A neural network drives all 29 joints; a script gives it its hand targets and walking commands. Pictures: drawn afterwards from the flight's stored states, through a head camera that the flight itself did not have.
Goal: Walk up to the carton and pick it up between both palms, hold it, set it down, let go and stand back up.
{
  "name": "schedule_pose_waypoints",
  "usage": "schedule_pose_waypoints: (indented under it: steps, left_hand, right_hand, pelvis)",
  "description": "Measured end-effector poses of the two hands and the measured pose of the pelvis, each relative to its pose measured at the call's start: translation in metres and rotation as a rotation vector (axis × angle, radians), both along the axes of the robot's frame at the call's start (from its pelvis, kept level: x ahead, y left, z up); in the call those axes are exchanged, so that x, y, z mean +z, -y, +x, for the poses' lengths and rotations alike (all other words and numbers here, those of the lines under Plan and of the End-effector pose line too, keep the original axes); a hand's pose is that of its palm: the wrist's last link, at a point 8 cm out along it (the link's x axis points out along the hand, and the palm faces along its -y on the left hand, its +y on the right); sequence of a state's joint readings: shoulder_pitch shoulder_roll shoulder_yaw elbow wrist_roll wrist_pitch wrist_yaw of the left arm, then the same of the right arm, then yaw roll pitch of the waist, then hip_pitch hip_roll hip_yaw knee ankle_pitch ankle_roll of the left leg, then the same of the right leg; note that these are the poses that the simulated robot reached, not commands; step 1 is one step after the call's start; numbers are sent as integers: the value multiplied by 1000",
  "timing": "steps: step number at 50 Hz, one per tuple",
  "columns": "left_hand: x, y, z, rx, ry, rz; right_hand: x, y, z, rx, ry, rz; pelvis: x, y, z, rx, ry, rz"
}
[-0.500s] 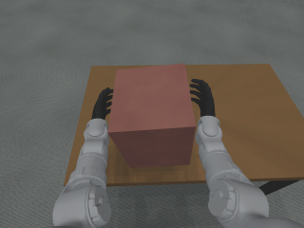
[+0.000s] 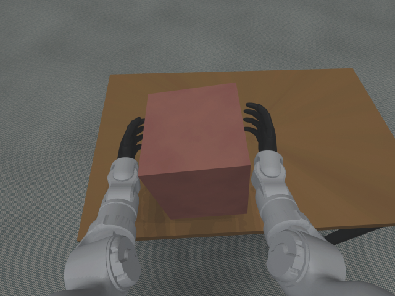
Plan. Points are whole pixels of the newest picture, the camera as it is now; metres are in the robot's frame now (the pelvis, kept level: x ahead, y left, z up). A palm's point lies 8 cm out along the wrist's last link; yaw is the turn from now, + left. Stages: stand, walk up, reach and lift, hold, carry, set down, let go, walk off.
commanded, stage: set down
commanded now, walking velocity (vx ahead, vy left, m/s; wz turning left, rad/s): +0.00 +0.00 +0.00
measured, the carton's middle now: (200, 157) +0.42 +0.00 -0.05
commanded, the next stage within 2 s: none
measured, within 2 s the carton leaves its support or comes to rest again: neither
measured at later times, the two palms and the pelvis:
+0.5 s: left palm (127, 161) +0.39 +0.17 -0.01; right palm (257, 146) +0.40 -0.12 +0.02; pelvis +0.00 +0.00 +0.00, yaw +0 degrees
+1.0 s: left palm (128, 162) +0.39 +0.16 -0.02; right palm (259, 149) +0.40 -0.12 +0.02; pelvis +0.00 +0.00 -0.01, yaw +0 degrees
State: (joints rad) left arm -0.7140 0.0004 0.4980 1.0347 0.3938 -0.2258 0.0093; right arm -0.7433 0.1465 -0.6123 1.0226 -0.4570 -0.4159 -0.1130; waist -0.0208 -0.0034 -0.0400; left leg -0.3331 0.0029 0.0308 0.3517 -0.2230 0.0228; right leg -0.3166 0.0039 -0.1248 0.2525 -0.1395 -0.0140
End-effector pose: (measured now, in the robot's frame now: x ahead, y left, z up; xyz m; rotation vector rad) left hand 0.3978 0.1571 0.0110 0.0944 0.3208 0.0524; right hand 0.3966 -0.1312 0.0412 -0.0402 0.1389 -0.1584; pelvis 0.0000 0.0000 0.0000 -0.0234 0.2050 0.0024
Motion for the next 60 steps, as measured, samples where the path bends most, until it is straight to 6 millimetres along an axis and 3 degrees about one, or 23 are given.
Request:
schedule_pose_waypoints:
  steps: [19,36,60]
  left_hand:
    - [-24,-9,-1,22,-26,11]
    - [-26,-7,-5,28,-4,6]
    - [-28,-6,-7,27,10,5]
  right_hand:
    - [-23,-9,7,25,-35,2]
    - [-24,-8,2,27,-27,-7]
    - [-27,-6,-1,22,-23,-10]
  pelvis:
    - [-4,-4,6,-13,-68,-10]
    - [-5,0,-4,-2,-84,-4]
    - [-6,-1,-3,-1,-82,-4]
